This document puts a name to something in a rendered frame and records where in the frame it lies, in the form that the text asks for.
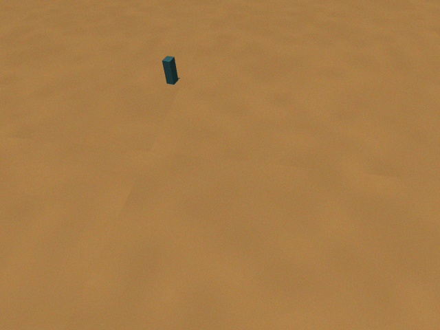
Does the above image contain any carton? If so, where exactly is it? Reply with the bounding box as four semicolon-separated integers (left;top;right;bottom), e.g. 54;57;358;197
162;56;178;85

